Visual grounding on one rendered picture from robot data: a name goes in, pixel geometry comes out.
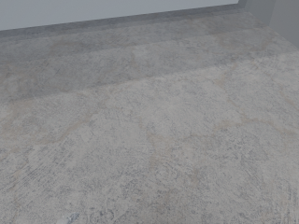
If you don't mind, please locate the left robot hand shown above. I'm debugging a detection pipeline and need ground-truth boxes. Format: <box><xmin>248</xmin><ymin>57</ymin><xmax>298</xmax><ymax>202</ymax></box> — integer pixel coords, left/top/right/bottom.
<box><xmin>55</xmin><ymin>211</ymin><xmax>79</xmax><ymax>224</ymax></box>

